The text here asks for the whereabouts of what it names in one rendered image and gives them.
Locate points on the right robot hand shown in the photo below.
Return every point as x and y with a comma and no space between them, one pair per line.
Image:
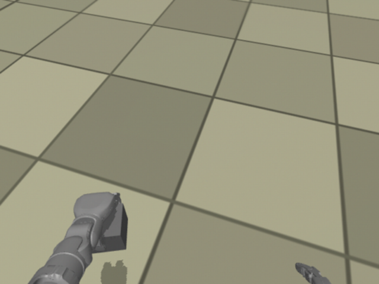
311,274

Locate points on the left robot hand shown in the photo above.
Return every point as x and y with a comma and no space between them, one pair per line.
100,204

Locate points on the left robot arm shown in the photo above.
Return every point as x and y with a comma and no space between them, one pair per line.
73,254

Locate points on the small box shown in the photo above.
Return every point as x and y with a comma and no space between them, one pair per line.
114,230

